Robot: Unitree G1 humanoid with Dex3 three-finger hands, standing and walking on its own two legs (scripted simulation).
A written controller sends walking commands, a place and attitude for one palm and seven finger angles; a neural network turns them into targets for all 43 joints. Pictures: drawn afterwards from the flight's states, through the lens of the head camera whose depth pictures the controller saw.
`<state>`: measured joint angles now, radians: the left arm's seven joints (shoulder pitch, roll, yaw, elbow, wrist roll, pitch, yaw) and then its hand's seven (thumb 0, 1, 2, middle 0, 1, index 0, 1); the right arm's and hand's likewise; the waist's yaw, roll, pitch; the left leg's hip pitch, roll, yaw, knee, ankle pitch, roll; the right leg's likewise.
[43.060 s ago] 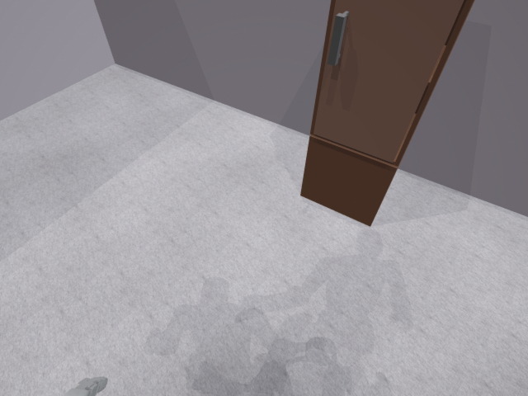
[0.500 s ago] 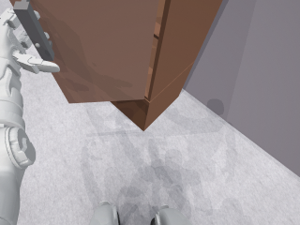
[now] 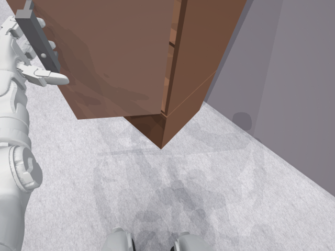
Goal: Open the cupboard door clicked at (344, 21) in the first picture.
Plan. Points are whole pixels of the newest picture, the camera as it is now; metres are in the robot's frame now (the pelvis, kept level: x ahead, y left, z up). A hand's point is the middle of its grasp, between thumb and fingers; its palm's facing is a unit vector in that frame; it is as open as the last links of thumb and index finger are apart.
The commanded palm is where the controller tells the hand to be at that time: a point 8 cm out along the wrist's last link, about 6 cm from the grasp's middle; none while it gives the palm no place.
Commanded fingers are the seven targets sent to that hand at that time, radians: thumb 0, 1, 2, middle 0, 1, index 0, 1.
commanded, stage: slide the fingers in behind the handle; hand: left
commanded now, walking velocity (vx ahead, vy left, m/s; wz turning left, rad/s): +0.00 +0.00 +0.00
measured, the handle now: (42, 39) +0.59 +0.23 +0.11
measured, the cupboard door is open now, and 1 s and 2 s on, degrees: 49 49 99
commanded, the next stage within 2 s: close the thumb around the handle in 0.14 s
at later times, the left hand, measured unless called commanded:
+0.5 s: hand (48, 55) +0.54 +0.21 +0.11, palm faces +0.04 -1.00 +0.00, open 12.1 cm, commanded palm +0.52 +0.25 +0.11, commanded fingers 0.00 0.28 0.64 -0.36 -1.28 -0.36 -1.28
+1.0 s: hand (48, 56) +0.53 +0.21 +0.12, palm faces +0.03 -1.00 +0.02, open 6.3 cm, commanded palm +0.51 +0.25 +0.11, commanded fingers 0.00 0.90 0.90 -0.40 -1.35 -0.40 -1.35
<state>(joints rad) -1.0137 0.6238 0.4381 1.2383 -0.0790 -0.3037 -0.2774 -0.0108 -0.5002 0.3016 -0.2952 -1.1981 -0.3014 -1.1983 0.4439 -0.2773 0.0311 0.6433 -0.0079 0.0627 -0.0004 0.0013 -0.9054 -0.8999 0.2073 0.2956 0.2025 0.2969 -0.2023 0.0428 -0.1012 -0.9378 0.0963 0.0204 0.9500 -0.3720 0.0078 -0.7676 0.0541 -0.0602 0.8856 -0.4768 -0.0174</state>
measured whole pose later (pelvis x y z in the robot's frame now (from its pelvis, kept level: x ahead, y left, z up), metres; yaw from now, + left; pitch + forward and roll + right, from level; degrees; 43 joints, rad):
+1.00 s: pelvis +0.00 +0.01 +0.00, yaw +0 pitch +20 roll -4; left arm -1.02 0.59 0.43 1.24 -0.07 -0.30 -0.25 0.00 0.64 0.81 -0.30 -1.32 -0.33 -1.32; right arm 0.43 -0.28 0.03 0.64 -0.01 0.06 0.00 0.00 -0.91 -0.90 0.21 0.30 0.20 0.30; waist -0.21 0.04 -0.11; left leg -0.94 0.09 0.02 0.95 -0.38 0.02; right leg -0.77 0.05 -0.05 0.88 -0.47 -0.01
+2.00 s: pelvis +0.03 -0.03 +0.03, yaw +2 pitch +5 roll +1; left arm 0.11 -0.11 -0.15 -0.03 0.02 0.01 0.50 0.04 0.60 0.70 -0.24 -1.18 -0.26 -1.23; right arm 0.18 -0.18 0.03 0.49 -0.04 0.14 0.03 0.01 -0.91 -0.90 0.21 0.30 0.20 0.30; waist -0.03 0.03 -0.13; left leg -0.46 0.06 0.04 0.72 -0.34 -0.04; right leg -0.32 0.02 -0.05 0.73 -0.49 -0.05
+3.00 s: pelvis -0.02 -0.01 +0.02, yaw +4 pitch +5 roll -1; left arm -0.20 -0.14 -0.20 0.29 0.06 -0.08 0.61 -0.01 -0.50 0.30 -0.26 -0.58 -0.25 -0.58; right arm 0.17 -0.17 0.01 0.64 -0.05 0.07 0.01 0.01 -0.91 -0.90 0.20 0.30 0.20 0.30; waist -0.01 0.04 -0.10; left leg -0.60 0.04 0.01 0.82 -0.31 -0.01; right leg -0.45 0.00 -0.07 0.83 -0.47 -0.03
